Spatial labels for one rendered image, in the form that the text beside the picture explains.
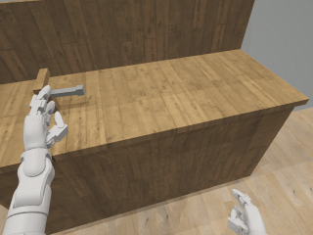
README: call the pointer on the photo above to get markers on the robot right hand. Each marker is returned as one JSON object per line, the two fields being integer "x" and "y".
{"x": 247, "y": 220}

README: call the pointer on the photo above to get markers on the counter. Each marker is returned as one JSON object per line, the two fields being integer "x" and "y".
{"x": 172, "y": 104}

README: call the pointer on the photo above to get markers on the robot left hand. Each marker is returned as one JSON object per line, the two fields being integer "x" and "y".
{"x": 35, "y": 126}

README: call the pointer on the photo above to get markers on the tap lever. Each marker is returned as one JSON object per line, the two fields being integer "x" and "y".
{"x": 63, "y": 92}

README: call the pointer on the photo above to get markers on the robot left forearm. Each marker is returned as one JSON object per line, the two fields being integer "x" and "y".
{"x": 30, "y": 204}

